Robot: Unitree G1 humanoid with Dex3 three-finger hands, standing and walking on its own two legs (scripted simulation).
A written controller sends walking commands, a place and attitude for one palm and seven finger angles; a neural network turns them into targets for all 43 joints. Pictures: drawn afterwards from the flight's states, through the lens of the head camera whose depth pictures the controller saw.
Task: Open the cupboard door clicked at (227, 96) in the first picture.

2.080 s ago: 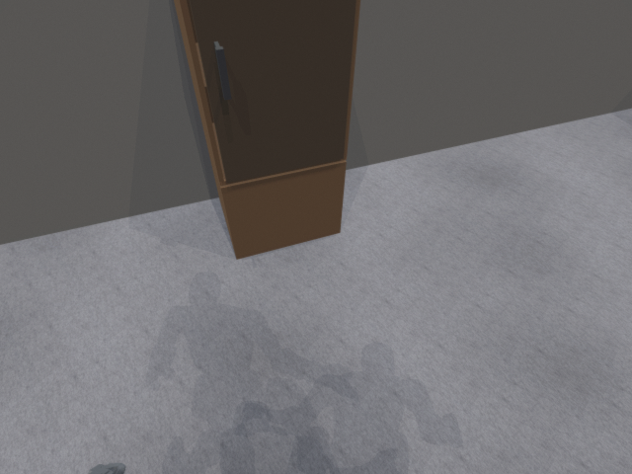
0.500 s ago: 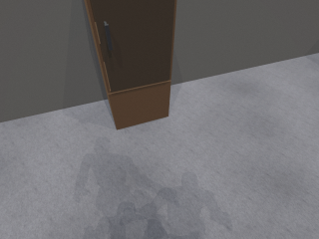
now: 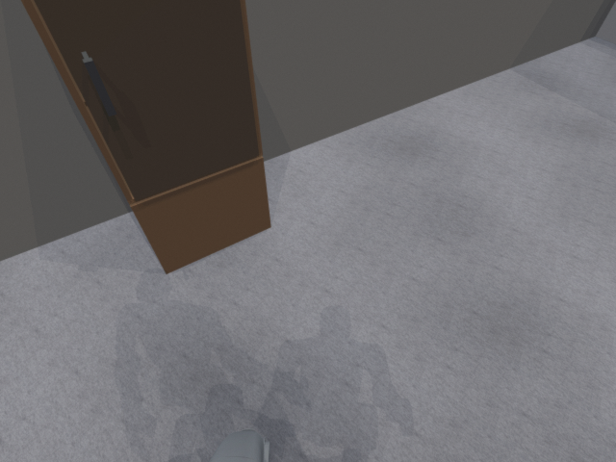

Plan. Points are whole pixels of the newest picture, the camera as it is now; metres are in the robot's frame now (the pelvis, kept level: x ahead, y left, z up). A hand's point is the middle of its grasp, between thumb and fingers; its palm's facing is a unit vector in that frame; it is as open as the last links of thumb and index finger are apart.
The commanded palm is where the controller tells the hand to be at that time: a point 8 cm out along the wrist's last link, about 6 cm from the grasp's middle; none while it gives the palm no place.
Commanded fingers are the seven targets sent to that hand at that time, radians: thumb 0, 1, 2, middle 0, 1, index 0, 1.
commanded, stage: walk to a spot facing it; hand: left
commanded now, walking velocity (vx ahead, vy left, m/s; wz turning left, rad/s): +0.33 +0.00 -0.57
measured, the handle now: (98, 84) +0.82 +0.56 +0.03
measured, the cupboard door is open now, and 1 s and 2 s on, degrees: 0 0 0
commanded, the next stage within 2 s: none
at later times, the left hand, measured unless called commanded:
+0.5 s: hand (195, 325) +0.35 +0.24 -0.16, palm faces -0.26 -0.94 -0.23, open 7.4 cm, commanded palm none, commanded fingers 0.00 0.90 0.90 -0.20 -0.30 -0.20 -0.30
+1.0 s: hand (267, 275) +0.48 +0.13 -0.18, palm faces -0.57 -0.80 -0.18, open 7.4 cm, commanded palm none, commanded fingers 0.00 0.90 0.90 -0.20 -0.30 -0.20 -0.30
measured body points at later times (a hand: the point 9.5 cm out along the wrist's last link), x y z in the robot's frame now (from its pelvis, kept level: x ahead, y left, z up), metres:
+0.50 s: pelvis +0.18 +0.07 +0.00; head +0.21 +0.07 +0.45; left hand +0.36 +0.29 -0.14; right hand +0.14 -0.18 -0.14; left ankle +0.20 +0.16 -0.74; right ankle +0.20 -0.07 -0.67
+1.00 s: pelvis +0.28 +0.05 -0.02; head +0.33 +0.04 +0.43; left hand +0.51 +0.18 -0.16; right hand +0.21 -0.21 -0.14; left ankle +0.37 +0.14 -0.73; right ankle +0.24 -0.08 -0.74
